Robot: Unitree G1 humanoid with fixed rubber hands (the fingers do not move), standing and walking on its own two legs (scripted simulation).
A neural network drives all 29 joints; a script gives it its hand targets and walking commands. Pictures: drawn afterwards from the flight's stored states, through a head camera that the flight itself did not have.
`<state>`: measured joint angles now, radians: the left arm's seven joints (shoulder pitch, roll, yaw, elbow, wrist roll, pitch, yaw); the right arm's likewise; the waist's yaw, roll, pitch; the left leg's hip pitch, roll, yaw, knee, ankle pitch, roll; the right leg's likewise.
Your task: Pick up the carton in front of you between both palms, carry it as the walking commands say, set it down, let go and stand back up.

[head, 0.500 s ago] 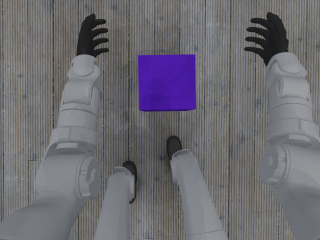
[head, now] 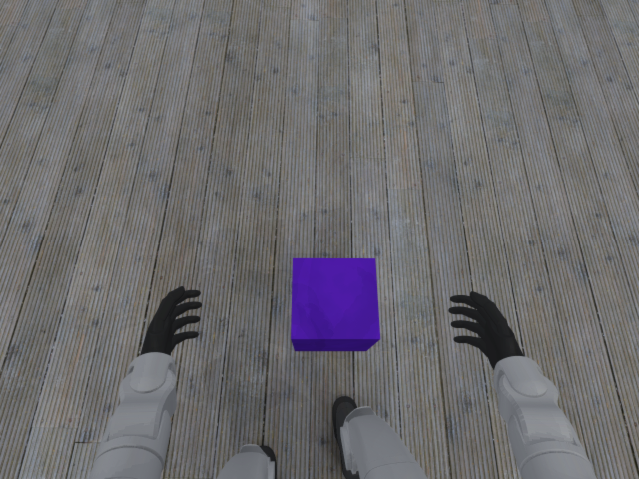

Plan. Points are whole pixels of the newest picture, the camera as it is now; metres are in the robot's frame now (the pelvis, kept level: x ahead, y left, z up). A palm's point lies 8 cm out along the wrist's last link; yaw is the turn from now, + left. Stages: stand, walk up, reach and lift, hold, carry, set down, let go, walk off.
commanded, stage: let go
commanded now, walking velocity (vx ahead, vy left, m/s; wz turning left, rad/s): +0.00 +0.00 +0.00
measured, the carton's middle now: (332, 308) +0.43 -0.08 -0.62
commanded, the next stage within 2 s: stand in 0.74 s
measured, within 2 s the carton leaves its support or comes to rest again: neither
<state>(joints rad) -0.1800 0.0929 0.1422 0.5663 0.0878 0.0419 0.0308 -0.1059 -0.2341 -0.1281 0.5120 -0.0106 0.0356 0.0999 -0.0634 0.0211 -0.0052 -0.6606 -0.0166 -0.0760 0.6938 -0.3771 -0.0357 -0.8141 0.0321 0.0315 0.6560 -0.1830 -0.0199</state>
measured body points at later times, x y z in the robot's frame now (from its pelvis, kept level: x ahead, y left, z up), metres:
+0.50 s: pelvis +0.04 +0.04 +0.03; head +0.07 +0.04 +0.48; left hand +0.22 +0.28 -0.04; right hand +0.21 -0.19 -0.05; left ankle -0.04 +0.15 -0.71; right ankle +0.06 -0.10 -0.71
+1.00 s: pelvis +0.06 +0.02 +0.01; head +0.07 +0.03 +0.46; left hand +0.17 +0.27 -0.11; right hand +0.15 -0.25 -0.08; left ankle -0.04 +0.15 -0.71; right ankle +0.06 -0.10 -0.71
